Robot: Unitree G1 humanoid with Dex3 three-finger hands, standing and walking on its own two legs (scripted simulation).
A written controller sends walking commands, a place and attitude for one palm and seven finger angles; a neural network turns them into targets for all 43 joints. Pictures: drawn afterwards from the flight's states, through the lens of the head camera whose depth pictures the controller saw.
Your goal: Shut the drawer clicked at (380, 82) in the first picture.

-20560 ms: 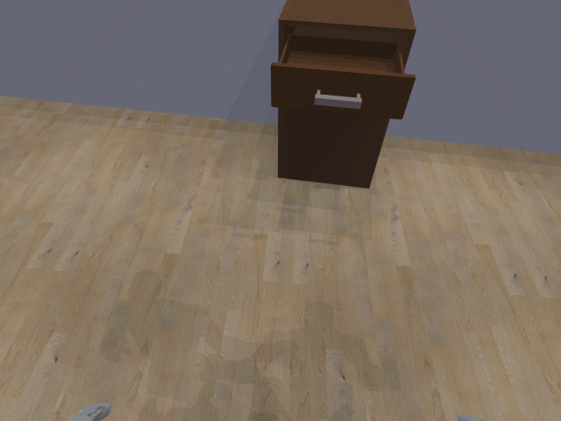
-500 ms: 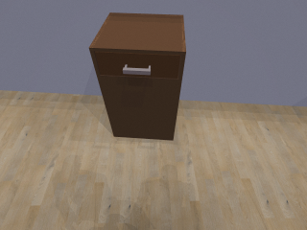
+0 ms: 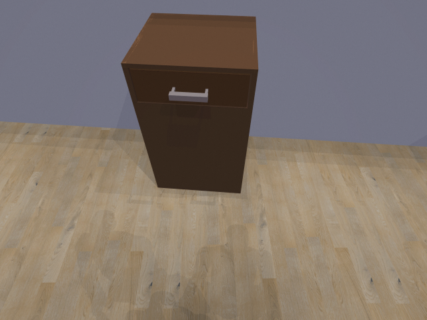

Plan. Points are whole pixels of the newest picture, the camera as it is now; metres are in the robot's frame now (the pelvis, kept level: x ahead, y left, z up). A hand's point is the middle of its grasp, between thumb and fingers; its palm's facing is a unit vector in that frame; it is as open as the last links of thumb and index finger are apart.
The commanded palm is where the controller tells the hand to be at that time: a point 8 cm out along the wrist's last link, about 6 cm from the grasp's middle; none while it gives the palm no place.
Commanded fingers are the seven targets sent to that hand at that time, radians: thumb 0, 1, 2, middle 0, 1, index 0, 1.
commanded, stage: look to check the result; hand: left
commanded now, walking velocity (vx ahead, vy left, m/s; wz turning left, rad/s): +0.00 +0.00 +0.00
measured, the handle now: (189, 93) +0.85 +0.14 -0.09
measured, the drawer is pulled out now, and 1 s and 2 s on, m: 0.00 0.00 0.00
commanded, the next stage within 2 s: stand and wait in 0.16 s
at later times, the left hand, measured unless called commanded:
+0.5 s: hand out of the picture +0.00 +0.15 -0.17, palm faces +0.06 -0.98 -0.19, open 7.4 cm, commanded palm none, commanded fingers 0.00 0.90 0.90 -0.20 -0.30 -0.20 -0.30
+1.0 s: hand out of the picture +0.01 +0.16 -0.17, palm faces +0.06 -0.98 -0.21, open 7.4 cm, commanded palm none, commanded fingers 0.00 0.90 0.90 -0.20 -0.30 -0.20 -0.30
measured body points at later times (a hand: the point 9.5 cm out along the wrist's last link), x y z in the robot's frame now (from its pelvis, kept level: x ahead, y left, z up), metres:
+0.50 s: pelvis +0.01 -0.01 +0.00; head +0.03 -0.02 +0.45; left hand +0.00 +0.21 -0.16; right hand -0.01 -0.22 -0.17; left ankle +0.02 +0.13 -0.74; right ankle -0.01 -0.10 -0.74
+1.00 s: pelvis +0.01 -0.01 +0.00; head +0.03 -0.02 +0.45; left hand +0.01 +0.21 -0.15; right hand +0.00 -0.23 -0.16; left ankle +0.02 +0.13 -0.74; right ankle -0.01 -0.10 -0.74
